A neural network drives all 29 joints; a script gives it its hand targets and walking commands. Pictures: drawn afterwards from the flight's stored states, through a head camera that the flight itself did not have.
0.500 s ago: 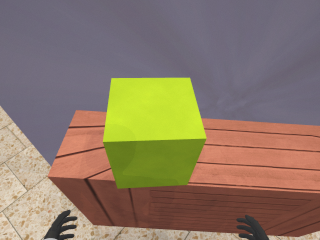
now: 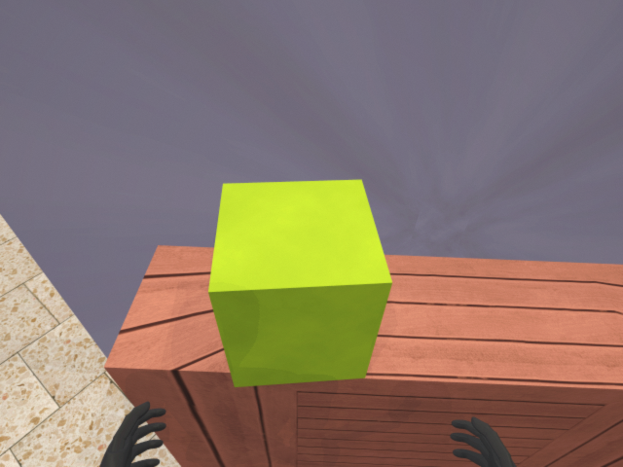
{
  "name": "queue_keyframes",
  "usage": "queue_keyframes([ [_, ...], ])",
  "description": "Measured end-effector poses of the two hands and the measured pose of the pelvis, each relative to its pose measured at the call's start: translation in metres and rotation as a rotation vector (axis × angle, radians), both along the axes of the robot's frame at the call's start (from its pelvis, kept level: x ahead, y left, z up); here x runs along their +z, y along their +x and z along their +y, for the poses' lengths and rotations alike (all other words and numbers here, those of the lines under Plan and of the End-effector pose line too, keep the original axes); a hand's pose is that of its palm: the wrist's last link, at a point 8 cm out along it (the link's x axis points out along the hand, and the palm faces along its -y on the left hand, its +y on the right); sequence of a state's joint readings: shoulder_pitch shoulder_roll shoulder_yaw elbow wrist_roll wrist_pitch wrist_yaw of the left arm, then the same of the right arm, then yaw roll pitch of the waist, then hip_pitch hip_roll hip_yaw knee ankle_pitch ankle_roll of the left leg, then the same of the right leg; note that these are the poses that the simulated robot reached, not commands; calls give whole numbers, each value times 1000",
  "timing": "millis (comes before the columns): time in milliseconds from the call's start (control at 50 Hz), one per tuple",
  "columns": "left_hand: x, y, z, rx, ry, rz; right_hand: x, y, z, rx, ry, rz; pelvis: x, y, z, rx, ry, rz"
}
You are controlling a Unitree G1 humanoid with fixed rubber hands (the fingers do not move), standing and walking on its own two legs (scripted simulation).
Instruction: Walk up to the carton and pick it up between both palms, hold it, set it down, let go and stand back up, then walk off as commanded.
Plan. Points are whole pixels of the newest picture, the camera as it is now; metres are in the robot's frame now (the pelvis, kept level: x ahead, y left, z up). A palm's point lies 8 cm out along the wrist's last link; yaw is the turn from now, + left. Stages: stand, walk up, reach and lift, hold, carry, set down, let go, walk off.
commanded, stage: reach and lift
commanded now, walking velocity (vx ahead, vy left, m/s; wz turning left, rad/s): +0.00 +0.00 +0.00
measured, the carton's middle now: (297, 285) +0.40 +0.04 +0.01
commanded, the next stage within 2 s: none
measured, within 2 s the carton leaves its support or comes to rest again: neither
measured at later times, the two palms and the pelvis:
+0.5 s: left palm (121, 457) +0.16 +0.23 -0.02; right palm (479, 460) +0.17 -0.19 -0.03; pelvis +0.02 +0.01 +0.00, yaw +0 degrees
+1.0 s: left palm (135, 417) +0.19 +0.22 +0.01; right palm (482, 418) +0.20 -0.19 +0.01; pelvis +0.00 +0.01 +0.00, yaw -1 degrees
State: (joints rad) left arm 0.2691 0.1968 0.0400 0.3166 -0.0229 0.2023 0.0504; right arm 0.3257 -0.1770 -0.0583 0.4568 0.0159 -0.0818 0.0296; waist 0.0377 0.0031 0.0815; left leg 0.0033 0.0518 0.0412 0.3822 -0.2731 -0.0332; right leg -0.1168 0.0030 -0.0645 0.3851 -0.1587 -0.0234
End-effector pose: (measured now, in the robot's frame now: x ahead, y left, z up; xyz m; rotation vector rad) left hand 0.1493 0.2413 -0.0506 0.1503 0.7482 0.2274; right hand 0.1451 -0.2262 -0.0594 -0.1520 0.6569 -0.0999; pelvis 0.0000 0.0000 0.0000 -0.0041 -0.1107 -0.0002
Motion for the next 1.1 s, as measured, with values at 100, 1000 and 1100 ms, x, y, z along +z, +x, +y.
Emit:
queue_keyframes([
  [100,1,-2,-1,28,-29,-48,11,5,4,6,1,-35,1,4,-1,2,3,13],
  [1000,63,43,-25,5,-84,-381,72,57,35,3,154,-335,2,4,9,-13,-4,2],
  [1100,82,59,-25,6,-90,-396,86,73,36,0,163,-361,3,2,5,-10,-1,9],
])
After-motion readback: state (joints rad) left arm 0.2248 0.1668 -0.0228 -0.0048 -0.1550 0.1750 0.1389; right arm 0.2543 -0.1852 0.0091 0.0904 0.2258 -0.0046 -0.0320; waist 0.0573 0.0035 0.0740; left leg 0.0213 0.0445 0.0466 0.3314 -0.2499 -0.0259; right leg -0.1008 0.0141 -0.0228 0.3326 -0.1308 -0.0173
